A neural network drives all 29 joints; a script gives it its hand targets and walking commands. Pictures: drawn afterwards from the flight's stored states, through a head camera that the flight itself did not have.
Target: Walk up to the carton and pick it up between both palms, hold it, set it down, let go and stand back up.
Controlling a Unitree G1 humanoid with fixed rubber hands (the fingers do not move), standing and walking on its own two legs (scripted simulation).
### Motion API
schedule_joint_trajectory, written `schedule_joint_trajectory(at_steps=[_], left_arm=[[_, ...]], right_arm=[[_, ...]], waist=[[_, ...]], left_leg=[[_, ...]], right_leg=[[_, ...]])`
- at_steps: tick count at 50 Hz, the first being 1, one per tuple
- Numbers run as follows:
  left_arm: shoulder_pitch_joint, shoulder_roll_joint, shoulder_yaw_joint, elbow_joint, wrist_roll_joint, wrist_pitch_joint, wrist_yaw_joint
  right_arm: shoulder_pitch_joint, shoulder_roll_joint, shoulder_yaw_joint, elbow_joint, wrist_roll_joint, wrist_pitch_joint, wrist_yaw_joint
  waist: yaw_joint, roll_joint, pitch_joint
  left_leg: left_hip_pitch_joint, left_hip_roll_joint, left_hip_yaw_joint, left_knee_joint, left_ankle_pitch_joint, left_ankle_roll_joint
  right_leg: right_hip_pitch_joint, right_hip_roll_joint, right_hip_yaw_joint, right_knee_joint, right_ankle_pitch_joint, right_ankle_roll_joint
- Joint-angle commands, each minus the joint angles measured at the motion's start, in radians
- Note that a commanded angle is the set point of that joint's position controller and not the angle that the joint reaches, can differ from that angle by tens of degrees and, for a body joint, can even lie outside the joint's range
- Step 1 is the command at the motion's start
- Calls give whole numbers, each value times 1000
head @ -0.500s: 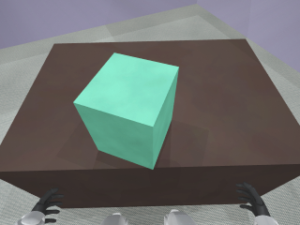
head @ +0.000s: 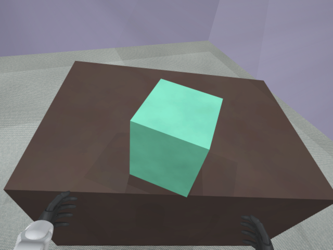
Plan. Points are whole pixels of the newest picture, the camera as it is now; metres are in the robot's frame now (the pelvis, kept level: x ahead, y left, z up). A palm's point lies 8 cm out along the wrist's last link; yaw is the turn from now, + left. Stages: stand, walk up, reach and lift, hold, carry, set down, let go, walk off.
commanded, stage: reach and lift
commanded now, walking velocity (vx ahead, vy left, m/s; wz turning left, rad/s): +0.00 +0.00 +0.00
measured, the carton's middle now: (173, 138) +0.46 -0.03 -0.01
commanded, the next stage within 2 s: none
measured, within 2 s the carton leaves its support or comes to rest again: neither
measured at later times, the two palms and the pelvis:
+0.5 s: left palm (38, 215) +0.22 +0.29 -0.04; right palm (247, 249) +0.15 -0.18 -0.01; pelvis +0.00 +0.06 +0.01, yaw +0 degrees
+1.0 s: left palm (47, 194) +0.26 +0.27 +0.00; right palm (235, 224) +0.20 -0.16 +0.01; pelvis +0.02 +0.05 +0.01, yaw +0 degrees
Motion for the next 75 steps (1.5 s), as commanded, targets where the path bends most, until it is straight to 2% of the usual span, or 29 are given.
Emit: schedule_joint_trajectory(at_steps=[1, 5, 7, 9, 11, 17, 21, 25, 30, 35, 39, 45, 55, 60, 75], left_arm=[[23, 27, -35, -185, 24, -61, 28], [-50, 17, -107, -277, -17, -115, 60], [-57, 14, -142, -309, -53, -150, 75], [-51, 18, -162, -322, -93, -184, 84], [-33, 12, -178, -293, -116, -210, 86], [4, 10, -183, -256, -127, -273, 76], [-12, 36, -185, -296, -155, -322, 78], [-9, 64, -185, -296, -191, -370, 69], [1, 95, -187, -283, -220, -407, 43], [2, 141, -181, -338, -243, -432, 25], [9, 165, -176, -383, -253, -448, 22], [13, 175, -153, -387, -249, -422, 10], [-58, 199, -143, -485, -281, -360, 23], [-78, 208, -123, -503, -290, -322, 22], [-177, 275, -29, -597, -323, -260, 0]], right_arm=[[-94, -205, -137, -24, 71, -14, 39], [-185, -191, -177, -105, 66, -71, 86], [-184, -162, -205, -141, 58, -105, 98], [-167, -140, -228, -163, 55, -131, 101], [-152, -127, -228, -157, 65, -142, 102], [-129, -74, -191, -127, 98, -153, 89], [-131, -40, -186, -185, 120, -170, 72], [-115, -4, -179, -230, 137, -184, 42], [-84, 33, -150, -235, 149, -180, -7], [-80, 62, -128, -278, 161, -197, -55], [-71, 85, -113, -305, 166, -218, -77], [-77, 99, -73, -324, 178, -213, -100], [-147, 54, -90, -399, 178, -154, -112], [-159, 51, -78, -453, 176, -116, -118], [-173, 25, -24, -596, 186, -23, -150]], waist=[[-84, 494, -94], [-81, 413, -175], [-76, 358, -197], [-79, 306, -210], [-82, 286, -205], [-79, 288, -172], [-68, 281, -199], [-60, 262, -213], [-57, 272, -186], [-44, 286, -209], [-48, 297, -226], [-53, 291, -201], [-60, 314, -261], [-59, 297, -282], [-51, 272, -361]], left_leg=[[-378, 267, -146, -655, -389, 10], [-247, 249, -209, -649, -417, -63], [-135, 217, -213, -621, -368, -89], [-32, 195, -223, -590, -329, -100], [0, 189, -239, -587, -353, -98], [47, 175, -247, -595, -334, -120], [112, 157, -261, -571, -289, -136], [153, 136, -266, -539, -251, -138], [146, 138, -276, -526, -251, -140], [189, 138, -276, -486, -141, -161], [229, 138, -276, -457, -64, -171], [230, 139, -264, -455, -40, -168], [264, 144, -259, -458, 13, -166], [263, 130, -231, -449, 66, -154], [321, 77, -128, -383, 381, -133]], right_leg=[[489, 140, -63, 9, 198, 52], [376, 84, -31, -79, 139, 45], [271, 61, -22, -126, 122, 36], [173, 47, -15, -162, 103, 31], [138, 46, -9, -175, 88, 29], [116, 31, 29, -226, 60, 17], [58, 15, 44, -250, 44, 10], [14, 3, 52, -259, 36, 7], [23, 3, 56, -254, 25, 8], [9, -3, 63, -264, 14, 6], [-18, -6, 61, -269, 2, 5], [-6, -8, 66, -296, -21, 0], [-23, -5, 61, -293, -19, -3], [-1, -4, 58, -299, 10, -1], [73, 3, 56, -330, 172, -10]])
